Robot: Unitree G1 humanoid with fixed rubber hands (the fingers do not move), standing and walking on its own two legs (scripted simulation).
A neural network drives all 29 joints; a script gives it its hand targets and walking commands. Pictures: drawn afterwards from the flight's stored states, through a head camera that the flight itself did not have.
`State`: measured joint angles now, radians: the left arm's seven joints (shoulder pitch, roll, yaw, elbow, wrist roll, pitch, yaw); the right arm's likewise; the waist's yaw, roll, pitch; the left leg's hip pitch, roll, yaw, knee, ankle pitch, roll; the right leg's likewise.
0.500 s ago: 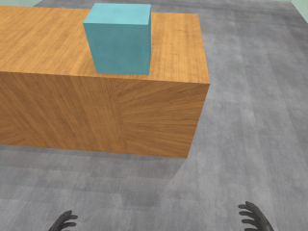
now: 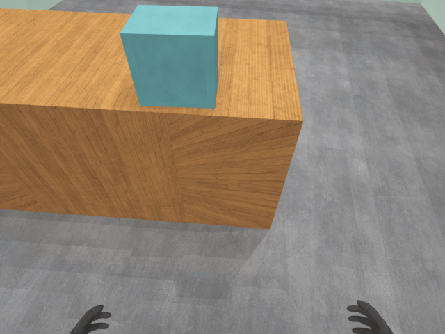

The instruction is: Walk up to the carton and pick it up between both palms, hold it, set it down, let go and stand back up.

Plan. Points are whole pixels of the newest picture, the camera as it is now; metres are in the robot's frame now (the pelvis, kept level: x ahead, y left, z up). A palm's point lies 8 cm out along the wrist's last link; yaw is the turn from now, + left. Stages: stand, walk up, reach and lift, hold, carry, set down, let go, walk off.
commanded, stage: stand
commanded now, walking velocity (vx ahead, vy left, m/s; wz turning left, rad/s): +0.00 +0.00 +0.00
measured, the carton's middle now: (177, 58) +0.84 +0.18 +0.05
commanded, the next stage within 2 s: walk up in 1.20 s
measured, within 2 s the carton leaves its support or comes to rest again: neither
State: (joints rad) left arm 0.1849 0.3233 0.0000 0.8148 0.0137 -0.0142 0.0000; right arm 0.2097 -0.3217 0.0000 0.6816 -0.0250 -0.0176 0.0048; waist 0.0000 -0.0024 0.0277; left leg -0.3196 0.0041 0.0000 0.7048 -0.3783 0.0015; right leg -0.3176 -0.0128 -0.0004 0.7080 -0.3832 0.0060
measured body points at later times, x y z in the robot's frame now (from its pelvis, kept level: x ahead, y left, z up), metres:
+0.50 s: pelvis -0.02 +0.00 +0.00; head -0.01 +0.00 +0.45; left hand +0.09 +0.28 -0.12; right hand +0.11 -0.28 -0.10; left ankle +0.00 +0.12 -0.72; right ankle +0.00 -0.12 -0.72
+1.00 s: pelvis -0.03 +0.00 +0.00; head -0.03 +0.00 +0.45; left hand +0.07 +0.29 -0.12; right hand +0.09 -0.28 -0.11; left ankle +0.00 +0.12 -0.72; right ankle +0.00 -0.12 -0.72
